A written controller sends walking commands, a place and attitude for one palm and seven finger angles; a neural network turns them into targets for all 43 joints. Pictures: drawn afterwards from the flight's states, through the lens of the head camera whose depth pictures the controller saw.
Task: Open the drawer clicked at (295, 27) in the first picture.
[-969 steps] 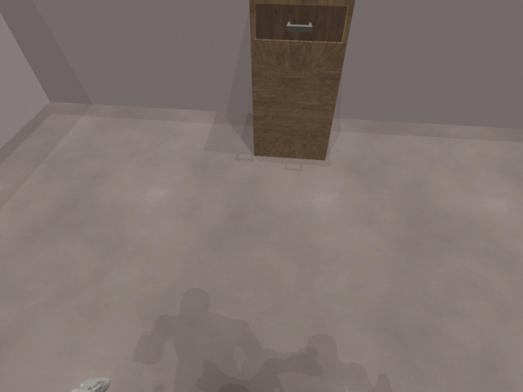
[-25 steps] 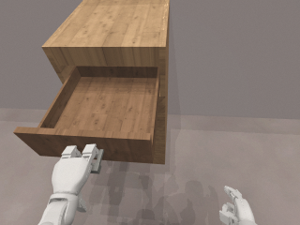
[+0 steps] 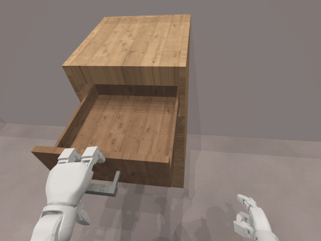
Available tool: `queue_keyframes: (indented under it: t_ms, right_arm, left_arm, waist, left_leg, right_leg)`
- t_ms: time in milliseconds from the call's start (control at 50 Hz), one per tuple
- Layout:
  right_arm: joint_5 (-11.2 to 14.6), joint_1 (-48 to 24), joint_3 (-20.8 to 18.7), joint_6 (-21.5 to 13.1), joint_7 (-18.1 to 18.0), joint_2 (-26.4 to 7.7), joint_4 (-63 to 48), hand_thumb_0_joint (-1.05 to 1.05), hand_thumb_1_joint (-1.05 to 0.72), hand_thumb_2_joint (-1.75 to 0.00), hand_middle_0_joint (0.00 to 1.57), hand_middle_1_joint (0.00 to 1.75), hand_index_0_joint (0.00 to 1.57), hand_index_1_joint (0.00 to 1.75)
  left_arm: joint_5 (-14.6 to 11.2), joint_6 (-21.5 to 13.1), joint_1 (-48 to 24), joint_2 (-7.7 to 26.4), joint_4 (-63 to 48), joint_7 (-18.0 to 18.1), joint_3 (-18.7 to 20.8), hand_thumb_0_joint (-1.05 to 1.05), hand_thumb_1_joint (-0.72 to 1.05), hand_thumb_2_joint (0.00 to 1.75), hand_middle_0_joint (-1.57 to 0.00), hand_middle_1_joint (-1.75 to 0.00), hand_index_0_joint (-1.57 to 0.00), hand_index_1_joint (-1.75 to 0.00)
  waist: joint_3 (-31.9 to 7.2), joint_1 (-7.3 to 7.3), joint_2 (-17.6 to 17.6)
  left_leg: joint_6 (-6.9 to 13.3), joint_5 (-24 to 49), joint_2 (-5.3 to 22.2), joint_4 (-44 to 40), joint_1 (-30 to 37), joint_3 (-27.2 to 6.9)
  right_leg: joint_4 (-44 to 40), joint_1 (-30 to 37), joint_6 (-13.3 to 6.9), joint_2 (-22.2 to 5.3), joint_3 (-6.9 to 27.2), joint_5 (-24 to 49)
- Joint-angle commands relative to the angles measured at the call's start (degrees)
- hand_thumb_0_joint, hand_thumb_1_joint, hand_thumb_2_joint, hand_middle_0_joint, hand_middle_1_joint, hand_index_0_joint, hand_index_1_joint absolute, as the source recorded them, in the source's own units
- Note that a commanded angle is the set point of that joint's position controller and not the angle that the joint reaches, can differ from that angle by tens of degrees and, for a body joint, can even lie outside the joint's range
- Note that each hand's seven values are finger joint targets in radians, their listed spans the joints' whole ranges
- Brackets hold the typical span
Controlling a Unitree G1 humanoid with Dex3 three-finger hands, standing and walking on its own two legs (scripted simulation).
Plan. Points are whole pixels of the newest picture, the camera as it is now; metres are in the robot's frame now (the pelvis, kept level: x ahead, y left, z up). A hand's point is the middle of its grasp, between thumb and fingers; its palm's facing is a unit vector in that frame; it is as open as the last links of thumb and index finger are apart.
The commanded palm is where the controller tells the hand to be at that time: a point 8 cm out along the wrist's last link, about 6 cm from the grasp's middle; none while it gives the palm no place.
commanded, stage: lift the hand off the handle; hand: left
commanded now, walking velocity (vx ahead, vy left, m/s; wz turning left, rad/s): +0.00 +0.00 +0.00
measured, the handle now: (99, 181) +0.25 +0.22 -0.01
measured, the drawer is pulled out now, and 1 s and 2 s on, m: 0.30 0.30 0.30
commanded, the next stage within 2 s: draw the hand back to the body in 0.64 s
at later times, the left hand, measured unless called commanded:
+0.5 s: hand (74, 165) +0.22 +0.22 +0.13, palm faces +0.12 -0.09 -0.99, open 13.8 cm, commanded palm +0.18 +0.22 +0.19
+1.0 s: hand (62, 171) +0.21 +0.24 +0.13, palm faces +0.10 -0.08 -0.99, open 13.8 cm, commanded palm +0.17 +0.23 +0.19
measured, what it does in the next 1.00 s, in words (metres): stands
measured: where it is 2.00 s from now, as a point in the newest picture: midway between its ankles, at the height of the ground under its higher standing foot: outside the picture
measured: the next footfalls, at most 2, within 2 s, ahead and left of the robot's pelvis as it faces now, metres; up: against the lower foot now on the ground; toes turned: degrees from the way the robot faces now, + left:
none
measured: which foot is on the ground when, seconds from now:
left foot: down 0.00-1.00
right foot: down 0.00-1.00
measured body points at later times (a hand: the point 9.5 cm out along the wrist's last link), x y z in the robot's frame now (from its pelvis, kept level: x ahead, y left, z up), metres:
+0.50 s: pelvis +0.01 +0.00 +0.01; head +0.01 -0.05 +0.46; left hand +0.21 +0.22 +0.18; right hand +0.24 -0.18 -0.09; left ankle -0.02 +0.13 -0.73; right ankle +0.03 -0.12 -0.73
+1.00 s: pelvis +0.00 +0.00 +0.01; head +0.00 -0.05 +0.46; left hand +0.19 +0.24 +0.18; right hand +0.23 -0.20 -0.09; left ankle -0.02 +0.13 -0.73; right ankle +0.03 -0.12 -0.73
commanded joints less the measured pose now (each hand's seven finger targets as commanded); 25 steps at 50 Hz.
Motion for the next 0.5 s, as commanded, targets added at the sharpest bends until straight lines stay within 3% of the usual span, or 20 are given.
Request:
queue_keyframes:
  t_ms: [0,60,100,120,200,260,300,320,380,400,420,440,460,480]
  right_arm:
    - [-0.09,-9.69,-1.12,-2.25,-0.07,-5.08,-9.78,0.0,-0.9,-0.9,0.2,0.3,0.2,0.3]
    - [-0.02,-9.97,-0.78,-1.79,0.21,-4.72,-9.57,0.0,-0.9,-0.9,0.2,0.3,0.2,0.3]
    - [0.13,-10.46,-0.72,-1.67,0.05,-5.07,-9.79,0.0,-0.9,-0.9,0.2,0.3,0.2,0.3]
    - [-0.05,-9.99,-0.24,-1.84,0.25,-4.72,-9.93,0.0,-0.9,-0.9,0.2,0.3,0.2,0.3]
    - [0.43,-11.43,-0.13,-1.31,0.22,-5.2,-9.78,0.0,-0.9,-0.9,0.2,0.3,0.2,0.3]
    - [0.44,-11.13,0.12,-0.82,0.57,-5.07,-9.5,0.0,-0.9,-0.9,0.2,0.3,0.2,0.3]
    - [1.03,-12.64,0.32,-0.7,0.71,-5.34,-10.51,0.0,-0.9,-0.9,0.2,0.3,0.2,0.3]
    - [0.78,-11.24,0.72,-0.75,0.91,-4.99,-10.12,0.0,-0.9,-0.9,0.2,0.3,0.2,0.3]
    - [1.16,-12.03,0.57,-0.07,0.94,-5.46,-10.04,0.0,-0.9,-0.9,0.2,0.3,0.2,0.3]
    - [1.47,-13.43,0.67,-0.04,1.01,-5.6,-10.58,0.0,-0.9,-0.9,0.2,0.3,0.2,0.3]
    - [1.16,-11.89,0.93,-0.21,1.12,-5.41,-10.49,0.0,-0.9,-0.9,0.2,0.3,0.2,0.3]
    - [1.5,-12.18,0.45,0.28,0.97,-5.75,-9.73,0.0,-0.9,-0.9,0.2,0.3,0.2,0.3]
    - [1.41,-12.46,0.64,0.28,1.04,-5.82,-10.48,0.0,-0.9,-0.9,0.2,0.3,0.2,0.3]
    - [1.61,-12.67,0.6,0.38,1.05,-6.04,-10.49,0.0,-0.9,-0.9,0.2,0.3,0.2,0.3]
  left_arm:
    - [-0.05,0.72,-6.69,10.51,-13.8,0.54,8.24,0.0,-0.5,0.3,-0.3,-1.2,-0.3,-1.2]
    - [-0.46,1.04,-9.18,8.32,-15.3,-1.21,5.18,0.0,-0.5,0.3,-0.3,-1.2,-0.3,-1.2]
    - [-1.11,1.17,-9.86,11.02,-17.08,-2.01,7.78,0.0,-0.5,0.3,-0.3,-1.2,-0.3,-1.2]
    - [-1.05,1.18,-9.09,9.28,-17.27,-2.58,5.81,0.0,-0.5,0.3,-0.3,-1.2,-0.3,-1.2]
    - [-1.96,1.75,-10.66,11.99,-18.84,-4.39,8.28,0.0,-0.5,0.3,-0.3,-1.2,-0.3,-1.2]
    - [-2.42,2.16,-11.21,10.95,-19.05,-5.92,6.68,0.0,-0.5,0.3,-0.3,-1.2,-0.3,-1.2]
    - [-3.27,2.88,-10.51,12.26,-21.29,-6.65,8.38,0.0,-0.5,0.3,-0.3,-1.2,-0.3,-1.2]
    - [-3.02,2.91,-10.73,11.84,-21.32,-7.01,7.63,0.0,-0.5,0.3,-0.3,-1.2,-0.3,-1.2]
    - [-3.77,3.46,-10.79,13.52,-21.65,-7.99,8.95,0.0,-0.5,0.3,-0.3,-1.2,-0.3,-1.2]
    - [-4.42,4.09,-11.21,13.68,-22.66,-8.44,9.78,0.0,-0.5,0.3,-0.3,-1.2,-0.3,-1.2]
    - [-4.37,3.92,-11.66,13.8,-23.52,-8.73,9.59,0.0,-0.5,0.3,-0.3,-1.2,-0.3,-1.2]
    - [-5.02,4.0,-10.71,15.8,-22.22,-8.89,11.53,0.0,-0.5,0.3,-0.3,-1.2,-0.3,-1.2]
    - [-5.33,4.26,-9.48,14.27,-23.02,-9.4,10.18,0.0,-0.5,0.3,-0.3,-1.2,-0.3,-1.2]
    - [-5.53,4.32,-11.43,15.22,-24.72,-9.71,10.6,0.0,-0.5,0.3,-0.3,-1.2,-0.3,-1.2]
  waist:
    - [-8.45,0.51,-4.09]
    - [-7.05,-0.21,-3.63]
    - [-8.55,0.15,-3.23]
    - [-9.13,0.25,-3.58]
    - [-8.58,0.55,-2.07]
    - [-6.99,0.6,-2.85]
    - [-8.18,0.99,-1.63]
    - [-9.28,0.95,-2.69]
    - [-7.26,1.03,-3.16]
    - [-7.43,0.93,-1.61]
    - [-9.31,1.07,-3.15]
    - [-7.75,0.78,-3.33]
    - [-7.22,1.21,-3.18]
    - [-7.74,0.92,-2.29]
  left_leg:
    - [1.31,14.38,-2.33,-6.57,1.12,-0.46]
    - [1.49,14.83,-2.36,-7.39,2.09,-0.34]
    - [1.45,16.38,-2.03,-7.83,3.63,-0.73]
    - [1.68,16.64,-2.23,-7.79,3.72,-0.65]
    - [1.26,18.65,-1.7,-9.26,4.75,-0.93]
    - [1.28,19.19,-1.74,-10.52,4.77,-0.63]
    - [1.2,19.87,-1.26,-10.87,5.55,-1.11]
    - [1.51,20.81,-1.5,-10.73,5.7,-0.56]
    - [1.25,20.47,-1.37,-12.1,5.65,-0.57]
    - [1.2,20.06,-1.0,-12.14,5.97,-1.02]
    - [1.53,21.02,-1.28,-11.94,6.25,-0.53]
    - [1.24,21.16,-1.14,-12.46,6.35,-0.53]
    - [1.36,20.88,-1.31,-12.66,6.32,-0.33]
    - [1.33,21.18,-1.24,-12.76,6.63,-0.35]
  right_leg:
    - [-6.82,9.64,-2.01,2.82,0.09,9.73]
    - [-7.44,9.55,-1.78,2.66,-0.75,9.86]
    - [-8.35,11.42,-1.91,2.89,0.04,11.23]
    - [-7.99,11.71,-1.69,2.34,-0.75,11.16]
    - [-9.35,13.88,-1.88,2.76,-0.13,13.69]
    - [-9.87,14.39,-1.63,2.47,-1.22,13.95]
    - [-10.34,16.01,-1.79,2.68,-0.38,14.78]
    - [-10.01,16.57,-1.62,2.08,-1.18,15.1]
    - [-11.04,16.86,-1.45,2.44,-1.23,15.26]
    - [-11.47,17.29,-1.67,2.7,-0.31,15.03]
    - [-10.98,18.47,-1.49,1.91,-1.11,15.73]
    - [-11.61,18.21,-1.45,2.49,-0.59,16.22]
    - [-11.73,18.26,-1.24,2.15,-1.06,16.12]
    - [-11.89,18.39,-1.22,2.13,-0.95,16.52]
